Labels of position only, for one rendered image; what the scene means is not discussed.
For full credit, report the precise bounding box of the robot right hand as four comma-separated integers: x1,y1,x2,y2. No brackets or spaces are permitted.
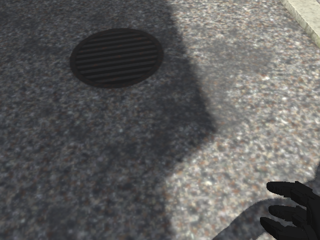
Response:
260,181,320,240

